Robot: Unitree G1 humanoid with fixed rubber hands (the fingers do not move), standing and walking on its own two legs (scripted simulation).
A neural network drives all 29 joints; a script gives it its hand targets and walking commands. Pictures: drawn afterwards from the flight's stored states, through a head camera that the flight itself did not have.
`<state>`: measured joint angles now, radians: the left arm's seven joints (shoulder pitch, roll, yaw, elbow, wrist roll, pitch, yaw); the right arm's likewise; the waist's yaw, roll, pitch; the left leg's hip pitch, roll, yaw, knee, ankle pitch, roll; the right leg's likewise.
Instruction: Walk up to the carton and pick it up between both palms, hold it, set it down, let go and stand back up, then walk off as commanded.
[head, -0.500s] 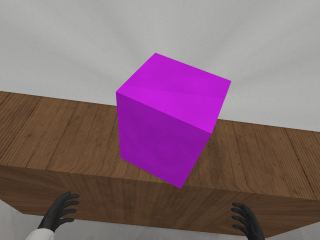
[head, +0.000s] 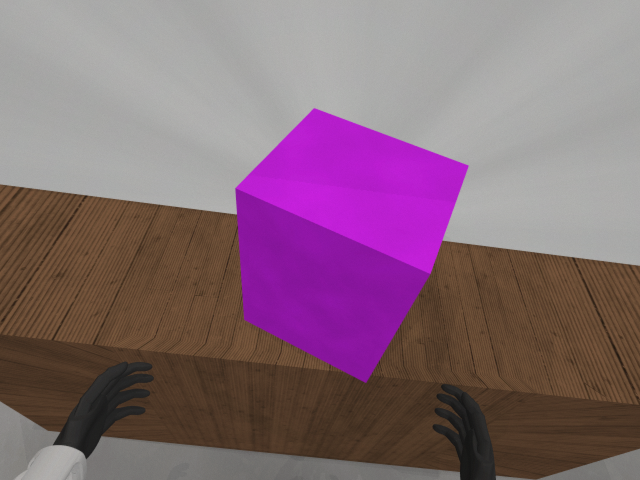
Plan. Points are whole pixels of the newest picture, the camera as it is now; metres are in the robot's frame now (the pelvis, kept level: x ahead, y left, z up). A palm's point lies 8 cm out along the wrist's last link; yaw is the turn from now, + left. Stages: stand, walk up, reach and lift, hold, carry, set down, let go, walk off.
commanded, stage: reach and lift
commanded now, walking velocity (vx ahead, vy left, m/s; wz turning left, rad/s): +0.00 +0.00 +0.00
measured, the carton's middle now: (341, 253) +0.43 -0.03 +0.02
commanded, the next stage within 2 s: none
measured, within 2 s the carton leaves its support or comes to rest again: neither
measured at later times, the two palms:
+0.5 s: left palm (92, 398) +0.23 +0.26 -0.02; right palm (457, 423) +0.21 -0.16 -0.01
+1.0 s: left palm (97, 342) +0.28 +0.26 +0.03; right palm (460, 362) +0.27 -0.17 +0.03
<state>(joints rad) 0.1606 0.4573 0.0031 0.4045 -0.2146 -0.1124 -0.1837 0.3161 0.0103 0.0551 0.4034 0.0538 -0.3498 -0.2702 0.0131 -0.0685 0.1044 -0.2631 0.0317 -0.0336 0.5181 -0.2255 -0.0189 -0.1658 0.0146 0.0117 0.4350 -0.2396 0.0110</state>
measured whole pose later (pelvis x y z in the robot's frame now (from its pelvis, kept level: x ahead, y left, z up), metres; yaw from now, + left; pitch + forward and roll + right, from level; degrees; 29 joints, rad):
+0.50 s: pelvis +0.02 +0.01 +0.00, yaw +0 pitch -2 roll -2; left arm 0.16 0.49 -0.06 0.29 -0.30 -0.12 -0.18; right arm 0.26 0.04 0.05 0.31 0.10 -0.31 -0.31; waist 0.01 -0.05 0.10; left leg -0.26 0.03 -0.03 0.57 -0.28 -0.01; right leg -0.14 0.01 0.01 0.43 -0.27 0.02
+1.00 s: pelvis +0.02 +0.01 +0.00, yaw +0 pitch -2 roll -2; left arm 0.02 0.51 -0.06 0.21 -0.37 0.06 -0.14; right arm 0.07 0.00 0.00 0.18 0.15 0.00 -0.34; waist 0.01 -0.02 0.07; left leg -0.26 0.03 -0.03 0.57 -0.28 -0.01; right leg -0.14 0.01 0.01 0.43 -0.26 0.02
